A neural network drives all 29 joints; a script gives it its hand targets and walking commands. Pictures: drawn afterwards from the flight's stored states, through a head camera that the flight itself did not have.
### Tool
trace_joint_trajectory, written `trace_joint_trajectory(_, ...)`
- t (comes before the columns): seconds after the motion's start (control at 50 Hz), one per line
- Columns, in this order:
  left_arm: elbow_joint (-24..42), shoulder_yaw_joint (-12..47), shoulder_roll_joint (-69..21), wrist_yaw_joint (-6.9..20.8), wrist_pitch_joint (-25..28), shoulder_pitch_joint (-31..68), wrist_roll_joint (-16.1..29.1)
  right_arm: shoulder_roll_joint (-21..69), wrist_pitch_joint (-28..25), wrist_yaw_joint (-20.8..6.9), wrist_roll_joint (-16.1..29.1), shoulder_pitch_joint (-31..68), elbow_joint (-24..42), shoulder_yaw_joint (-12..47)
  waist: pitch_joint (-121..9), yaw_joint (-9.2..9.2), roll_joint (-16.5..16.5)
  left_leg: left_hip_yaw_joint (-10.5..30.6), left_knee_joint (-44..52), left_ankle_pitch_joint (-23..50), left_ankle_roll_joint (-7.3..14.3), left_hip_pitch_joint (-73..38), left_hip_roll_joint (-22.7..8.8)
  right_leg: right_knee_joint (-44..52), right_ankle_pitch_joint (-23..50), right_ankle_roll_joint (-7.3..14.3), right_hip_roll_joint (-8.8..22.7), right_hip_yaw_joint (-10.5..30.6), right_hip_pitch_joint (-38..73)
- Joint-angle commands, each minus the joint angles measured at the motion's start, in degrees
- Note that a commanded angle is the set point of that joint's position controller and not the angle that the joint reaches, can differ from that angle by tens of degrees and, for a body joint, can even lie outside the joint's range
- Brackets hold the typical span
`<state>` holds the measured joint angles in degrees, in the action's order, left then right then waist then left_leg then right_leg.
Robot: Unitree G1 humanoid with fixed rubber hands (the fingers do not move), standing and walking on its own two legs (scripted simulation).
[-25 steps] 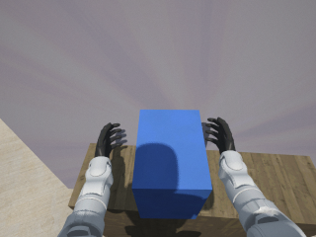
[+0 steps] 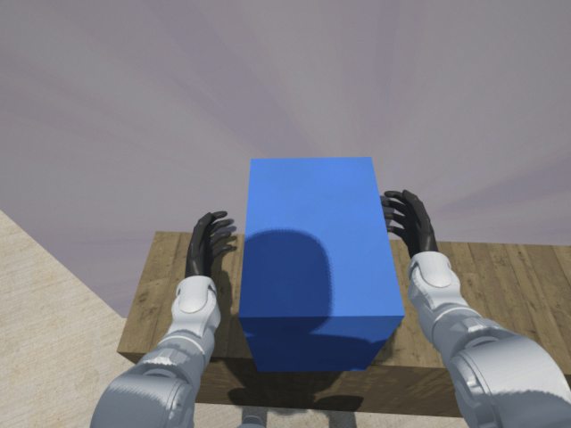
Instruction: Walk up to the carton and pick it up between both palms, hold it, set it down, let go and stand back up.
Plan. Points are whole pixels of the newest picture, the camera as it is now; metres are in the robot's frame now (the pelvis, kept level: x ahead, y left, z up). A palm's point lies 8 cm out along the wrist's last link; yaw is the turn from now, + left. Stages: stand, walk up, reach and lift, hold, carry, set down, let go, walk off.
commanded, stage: reach and lift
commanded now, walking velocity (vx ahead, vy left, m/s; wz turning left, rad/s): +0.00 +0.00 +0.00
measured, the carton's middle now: (311, 271) +0.37 +0.03 -0.03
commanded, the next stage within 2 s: none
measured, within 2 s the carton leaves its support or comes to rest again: leaves its support in 1.80 s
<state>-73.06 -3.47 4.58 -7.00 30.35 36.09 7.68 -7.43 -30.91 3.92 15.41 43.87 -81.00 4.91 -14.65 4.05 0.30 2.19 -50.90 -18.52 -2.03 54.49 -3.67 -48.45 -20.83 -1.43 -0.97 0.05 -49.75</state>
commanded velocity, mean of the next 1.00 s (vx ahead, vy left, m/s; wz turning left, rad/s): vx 0.00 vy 0.00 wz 0.00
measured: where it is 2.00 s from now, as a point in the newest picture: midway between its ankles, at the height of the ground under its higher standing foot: outside the picture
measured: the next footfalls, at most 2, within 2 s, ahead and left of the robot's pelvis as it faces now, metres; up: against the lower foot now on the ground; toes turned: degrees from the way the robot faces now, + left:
none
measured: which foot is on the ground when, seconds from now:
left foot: down 0.00-1.00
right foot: down 0.00-1.00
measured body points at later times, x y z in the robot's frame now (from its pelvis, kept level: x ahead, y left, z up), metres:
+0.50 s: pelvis +0.01 -0.01 +0.00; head +0.09 +0.00 +0.45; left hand +0.38 +0.16 -0.01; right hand +0.41 -0.10 +0.01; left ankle +0.04 +0.13 -0.69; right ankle +0.01 -0.14 -0.69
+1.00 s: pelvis +0.02 +0.00 +0.02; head +0.10 +0.02 +0.47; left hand +0.36 +0.16 -0.01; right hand +0.40 -0.11 +0.01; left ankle +0.04 +0.13 -0.69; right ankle +0.01 -0.14 -0.69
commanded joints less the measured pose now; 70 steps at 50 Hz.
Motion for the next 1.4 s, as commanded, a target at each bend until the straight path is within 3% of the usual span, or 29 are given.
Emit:
trace_joint_trajectory(0.0,10.82,-0.83,2.09,-0.01,2.52,19.34,-1.17,-2.6,-1.98,0.57,-1.72,19.57,8.44,-0.86,-30.97,0.59,-1.62,-3.39,1.66,20.87,-2.36,-26.83,3.24,5.75,6.17,1.69,-2.53,-2.89,5.2)
trace_joint_trajectory(0.16,12.86,-4.55,-1.21,0.21,2.29,18.88,-5.73,2.55,-2.8,4.08,-7.97,19.49,9.06,-5.47,-30.09,-0.94,-0.64,-4.37,0.21,22.37,-2.0,-24.94,4.22,5.51,9.35,1.29,-2.56,-2.16,9.66)
trace_joint_trajectory(0.32,13.26,-8.61,-6.75,0.35,2.29,18.28,-11.73,10.07,-4.32,5.84,-13.56,19.6,9.99,-7.69,-28.38,-0.42,-0.15,-4.85,0.59,25.61,-1.3,-25.04,4.67,5.89,14.87,0.95,-2.52,-1.48,15.0)
trace_joint_trajectory(0.4,13.36,-8.38,-14.55,2.0,2.66,17.62,-15.54,18.27,-5.06,4.86,-18.7,18.45,9.73,-9.35,-26.45,-0.97,-0.68,-5.1,1.53,27.79,-1.32,-27.87,4.75,7.35,16.42,1.32,-2.38,-2.0,16.37)
trace_joint_trajectory(0.5,9.9,-3.66,-39.03,7.31,4.81,21.72,-24.88,44.95,-5.84,-0.39,-32.69,20.51,13.64,-9.56,-25.59,-3.02,-2.45,-4.75,3.58,28.71,-1.37,-30.77,4.83,10.04,19.4,2.34,-2.33,-3.55,19.28)
trace_joint_trajectory(0.6,5.46,1.49,-41.61,7.79,7.5,22.85,-25.79,50.07,-6.19,-2.81,-38.55,16.04,11.87,-7.97,-24.28,-3.99,-3.16,-3.78,7.2,26.01,-2.12,-31.18,3.88,12.73,21.46,2.37,-2.34,-4.56,20.81)
trace_joint_trajectory(0.7,4.74,4.05,-42.37,6.51,9.5,23.4,-23.82,49.69,-6.39,-3.82,-37.91,14.53,11.42,-4.63,-24.9,-2.88,-4.34,-3.25,8.81,28.01,-2.82,-32.47,3.39,14.39,21.94,2.46,-2.75,-4.08,20.23)
trace_joint_trajectory(0.88,5.36,6.45,-44.31,4.81,11.31,26.75,-21.6,50.62,-4.5,-4.37,-35.73,15.24,13.76,-1.2,-25.51,-2.59,-3.65,-2.63,10.18,23.01,-2.43,-32.13,3.13,15.28,16.51,2.32,-2.87,-3.66,18.36)
trace_joint_trajectory(1.38,5.66,8.91,-46.71,5.16,11.35,28.62,-18.65,56.42,-0.83,-2.95,-32.15,13.64,16.04,5.76,-25.49,-2.93,-2.12,-1.97,8.8,23.23,-1.52,-26.23,3.92,12.06,20.37,1.33,-2.64,-1.88,22.88)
